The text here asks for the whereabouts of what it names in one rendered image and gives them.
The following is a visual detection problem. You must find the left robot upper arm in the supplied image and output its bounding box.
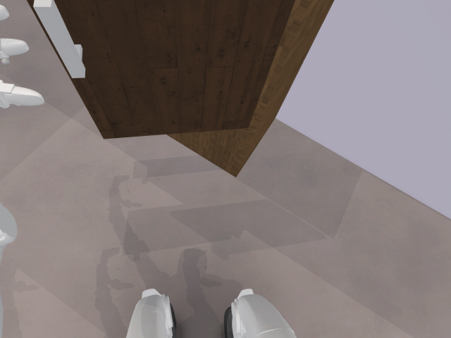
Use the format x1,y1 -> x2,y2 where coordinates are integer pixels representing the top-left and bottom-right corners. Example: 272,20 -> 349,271
0,202 -> 18,338

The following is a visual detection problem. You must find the handle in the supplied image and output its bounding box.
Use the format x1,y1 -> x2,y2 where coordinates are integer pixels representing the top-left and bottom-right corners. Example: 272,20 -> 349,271
33,0 -> 85,78

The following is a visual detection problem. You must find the robot right thigh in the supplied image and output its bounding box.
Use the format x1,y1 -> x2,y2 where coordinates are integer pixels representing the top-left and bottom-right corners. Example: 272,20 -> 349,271
231,294 -> 296,338

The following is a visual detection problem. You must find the robot left hand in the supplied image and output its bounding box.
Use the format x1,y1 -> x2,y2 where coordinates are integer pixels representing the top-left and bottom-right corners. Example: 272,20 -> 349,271
0,5 -> 44,108

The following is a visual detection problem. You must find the robot left thigh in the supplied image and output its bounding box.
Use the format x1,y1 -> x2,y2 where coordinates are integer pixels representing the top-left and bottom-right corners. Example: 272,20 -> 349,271
126,294 -> 173,338

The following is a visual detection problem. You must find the cupboard door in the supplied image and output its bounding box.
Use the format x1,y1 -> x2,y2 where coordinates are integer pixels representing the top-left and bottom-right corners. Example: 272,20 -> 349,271
27,0 -> 295,139

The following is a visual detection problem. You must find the robot thigh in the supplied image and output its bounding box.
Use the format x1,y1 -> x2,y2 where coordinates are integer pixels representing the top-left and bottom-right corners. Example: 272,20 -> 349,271
231,294 -> 296,338
126,294 -> 173,338

